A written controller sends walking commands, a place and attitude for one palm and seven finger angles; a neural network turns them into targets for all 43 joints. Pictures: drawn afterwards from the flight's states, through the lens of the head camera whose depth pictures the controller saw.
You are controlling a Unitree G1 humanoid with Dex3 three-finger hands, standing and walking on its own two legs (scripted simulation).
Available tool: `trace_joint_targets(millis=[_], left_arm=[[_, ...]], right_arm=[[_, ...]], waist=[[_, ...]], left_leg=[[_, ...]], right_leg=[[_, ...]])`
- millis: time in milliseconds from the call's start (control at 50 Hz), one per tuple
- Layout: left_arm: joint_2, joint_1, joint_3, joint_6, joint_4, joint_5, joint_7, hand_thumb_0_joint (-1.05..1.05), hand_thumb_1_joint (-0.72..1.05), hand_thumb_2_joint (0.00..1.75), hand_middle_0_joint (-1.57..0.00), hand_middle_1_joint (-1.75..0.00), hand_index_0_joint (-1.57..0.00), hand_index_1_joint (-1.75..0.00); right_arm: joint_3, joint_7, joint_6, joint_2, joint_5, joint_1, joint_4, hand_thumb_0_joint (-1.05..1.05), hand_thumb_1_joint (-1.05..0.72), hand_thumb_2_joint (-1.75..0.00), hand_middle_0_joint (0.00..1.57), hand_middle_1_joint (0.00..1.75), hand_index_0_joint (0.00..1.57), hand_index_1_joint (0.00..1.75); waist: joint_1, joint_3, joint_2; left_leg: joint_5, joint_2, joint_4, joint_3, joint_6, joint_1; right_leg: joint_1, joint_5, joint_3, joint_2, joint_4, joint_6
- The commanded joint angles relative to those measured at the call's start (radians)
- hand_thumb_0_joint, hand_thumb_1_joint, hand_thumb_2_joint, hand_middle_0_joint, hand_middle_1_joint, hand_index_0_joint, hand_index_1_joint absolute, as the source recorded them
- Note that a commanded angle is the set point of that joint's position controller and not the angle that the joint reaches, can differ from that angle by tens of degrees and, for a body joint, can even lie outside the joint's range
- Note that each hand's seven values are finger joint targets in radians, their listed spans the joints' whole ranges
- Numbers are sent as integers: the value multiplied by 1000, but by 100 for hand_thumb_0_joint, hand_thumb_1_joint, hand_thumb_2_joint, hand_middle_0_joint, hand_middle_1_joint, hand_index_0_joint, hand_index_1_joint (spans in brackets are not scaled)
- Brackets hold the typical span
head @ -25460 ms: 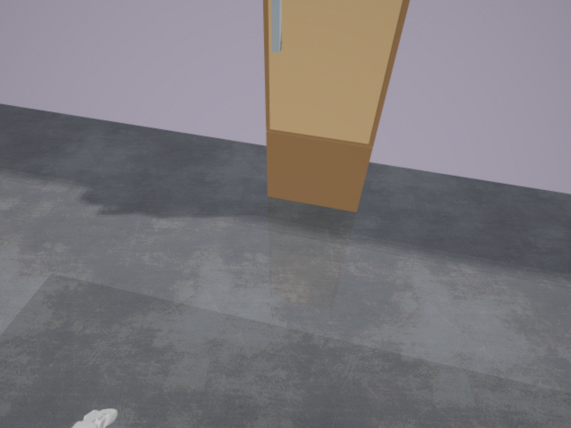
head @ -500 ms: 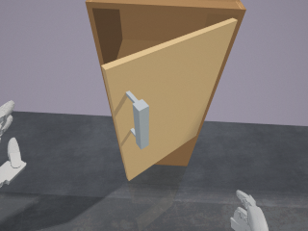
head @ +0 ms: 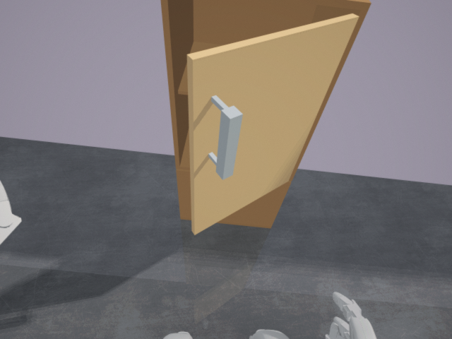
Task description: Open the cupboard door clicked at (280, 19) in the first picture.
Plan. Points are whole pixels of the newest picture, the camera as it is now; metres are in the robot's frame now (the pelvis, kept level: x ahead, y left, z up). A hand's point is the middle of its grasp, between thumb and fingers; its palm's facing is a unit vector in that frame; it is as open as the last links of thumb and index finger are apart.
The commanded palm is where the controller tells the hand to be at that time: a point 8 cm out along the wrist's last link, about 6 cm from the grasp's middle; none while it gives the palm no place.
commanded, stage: step back with the hand held close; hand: left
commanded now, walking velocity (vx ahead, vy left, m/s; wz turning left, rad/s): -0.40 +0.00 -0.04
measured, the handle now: (220, 139) +0.46 +0.04 +0.09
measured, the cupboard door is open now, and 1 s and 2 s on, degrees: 39 39 39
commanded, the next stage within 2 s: stop stepping back and stand still in 0.16 s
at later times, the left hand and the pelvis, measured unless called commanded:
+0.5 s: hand out of the picture +0.09 +0.22 +0.17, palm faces +0.40 -0.77 -0.50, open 7.4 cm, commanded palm +0.05 +0.24 +0.19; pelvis -0.11 -0.05 +0.01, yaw -4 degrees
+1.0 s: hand out of the picture +0.00 +0.23 +0.16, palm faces +0.44 -0.78 -0.43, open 7.4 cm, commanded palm -0.04 +0.26 +0.19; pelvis -0.20 -0.03 +0.01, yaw -3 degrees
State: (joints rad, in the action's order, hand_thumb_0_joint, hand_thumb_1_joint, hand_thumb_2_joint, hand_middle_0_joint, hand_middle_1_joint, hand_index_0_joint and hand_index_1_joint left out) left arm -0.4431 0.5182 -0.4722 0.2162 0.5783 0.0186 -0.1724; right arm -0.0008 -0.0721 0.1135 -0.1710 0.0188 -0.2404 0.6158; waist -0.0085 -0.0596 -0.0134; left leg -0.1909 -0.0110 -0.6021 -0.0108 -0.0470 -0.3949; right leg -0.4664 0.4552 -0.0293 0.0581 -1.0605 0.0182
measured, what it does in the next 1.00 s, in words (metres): walks backwards: right foot, then left foot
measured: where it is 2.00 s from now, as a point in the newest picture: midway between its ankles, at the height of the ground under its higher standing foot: outside the picture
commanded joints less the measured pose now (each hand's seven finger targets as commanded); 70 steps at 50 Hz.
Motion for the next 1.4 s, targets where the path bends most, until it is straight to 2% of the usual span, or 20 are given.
trace_joint_targets(millis=[0,160,200,260,320,380,500,540,600,720,780,800,840,880,940,1060,1120,1220,1320,1380], left_arm=[[-99,22,-55,39,202,19,-14,0,90,90,-20,-30,-20,-30],[-153,7,-70,24,235,53,1,0,90,90,-20,-30,-20,-30],[-199,34,-114,42,258,66,16,0,90,90,-20,-30,-20,-30],[-314,64,-215,74,239,65,17,0,90,90,-20,-30,-20,-30],[-229,138,-185,38,131,48,24,0,90,90,-20,-30,-20,-30],[-168,60,-115,13,65,40,10,0,90,90,-20,-30,-20,-30],[-143,-76,-29,12,14,20,-8,0,90,90,-20,-30,-20,-30],[-157,-64,-30,22,97,21,-12,0,90,90,-20,-30,-20,-30],[-207,4,-86,47,211,5,-17,0,90,90,-20,-30,-20,-30],[-185,37,-121,37,111,15,-15,0,90,90,-20,-30,-20,-30],[-140,25,-86,30,2,10,-6,0,90,90,-20,-30,-20,-30],[-134,17,-72,26,-31,7,1,0,90,90,-20,-30,-20,-30],[-136,-44,-31,22,-21,14,16,0,90,90,-20,-30,-20,-30],[-127,-126,-22,46,2,13,24,0,90,90,-20,-30,-20,-30],[-123,-171,2,48,-15,-4,22,0,90,90,-20,-30,-20,-30],[-168,-119,-52,61,182,-8,-21,0,90,90,-20,-30,-20,-30],[-163,0,-87,73,216,6,-27,0,90,90,-20,-30,-20,-30],[-168,45,-121,58,112,4,-4,0,90,90,-20,-30,-20,-30],[-134,96,-84,48,44,34,14,0,90,90,-20,-30,-20,-30],[-157,71,-106,52,60,25,10,0,90,90,-20,-30,-20,-30]], right_arm=[[-66,11,82,-155,-18,83,-121,0,-90,-90,20,30,20,30],[-46,17,80,-153,-6,126,-118,0,-90,-90,20,30,20,30],[-42,20,62,-144,-9,150,-132,0,-90,-90,20,30,20,30],[-30,13,30,-126,-26,179,-156,0,-90,-90,20,30,20,30],[-25,14,23,-122,-42,165,-167,0,-90,-90,20,30,20,30],[-11,-2,9,-130,-33,162,-149,0,-90,-90,20,30,20,30],[-40,-7,19,-177,-32,116,-141,0,-90,-90,20,30,20,30],[-50,-8,16,-193,-39,118,-164,0,-90,-90,20,30,20,30],[-42,11,29,-172,-23,77,-176,0,-90,-90,20,30,20,30],[-42,4,58,-168,-12,105,-147,0,-90,-90,20,30,20,30],[-45,-10,36,-168,-14,114,-144,0,-90,-90,20,30,20,30],[-50,-11,28,-168,-14,120,-144,0,-90,-90,20,30,20,30],[-63,-2,13,-165,-20,134,-143,0,-90,-90,20,30,20,30],[-59,2,41,-175,-14,97,-105,0,-90,-90,20,30,20,30],[-39,-5,38,-151,-11,111,-101,0,-90,-90,20,30,20,30],[-33,-39,88,-135,5,105,-120,0,-90,-90,20,30,20,30],[-52,-34,82,-175,-9,89,-154,0,-90,-90,20,30,20,30],[-53,-2,78,-164,-20,71,-126,0,-90,-90,20,30,20,30],[-61,18,50,-149,-40,74,-142,0,-90,-90,20,30,20,30],[-43,13,36,-133,-33,100,-139,0,-90,-90,20,30,20,30]], waist=[[0,187,174],[21,259,271],[36,264,189],[53,195,-152],[24,273,-168],[-1,165,-74],[-10,133,-147],[-6,195,5],[6,248,231],[3,54,223],[6,27,177],[11,14,69],[23,-8,-298],[-15,31,-167],[-13,27,-89],[17,111,-9],[23,159,336],[5,95,261],[-14,146,-146],[-2,157,-157]], left_leg=[[179,-250,307,-226,-93,184],[68,-182,412,-149,-38,217],[99,-141,318,-93,2,228],[-207,38,-234,38,77,64],[-188,31,-360,0,55,-172],[-109,18,-231,69,55,-111],[-21,31,130,79,-5,112],[304,-39,196,21,-35,256],[814,-173,124,-162,-93,445],[-290,-197,417,-178,-76,-17],[-524,-147,355,-114,-34,-195],[-511,-83,198,-70,-8,-232],[-303,29,-447,20,38,-277],[-168,-10,-584,-35,45,-263],[-113,-51,-407,25,46,-128],[-94,11,119,134,17,188],[102,-222,247,-216,-59,355],[439,-192,160,-69,-49,227],[-62,-8,-103,55,59,14],[-210,-24,-46,25,44,10]], right_leg=[[33,41,18,-18,65,14],[273,24,90,26,526,-17],[317,-168,78,-10,768,-35],[139,-495,-244,-364,861,-119],[413,-1117,-103,-308,604,-20],[364,-1008,-96,-309,631,-94],[371,-961,-110,-293,568,-23],[346,-905,-48,-197,438,25],[109,-193,38,-83,372,14],[300,8,104,-50,389,-21],[451,-7,115,-40,543,-49],[439,65,-1,-79,650,-88],[235,390,-572,-436,971,-253],[243,62,-421,-391,899,-225],[145,75,-201,-326,887,-180],[217,-19,-90,-251,754,-145],[96,-101,64,-81,400,-29],[210,-133,115,-52,511,-13],[398,-727,-204,-290,667,-128],[419,-769,-146,-301,655,-122]])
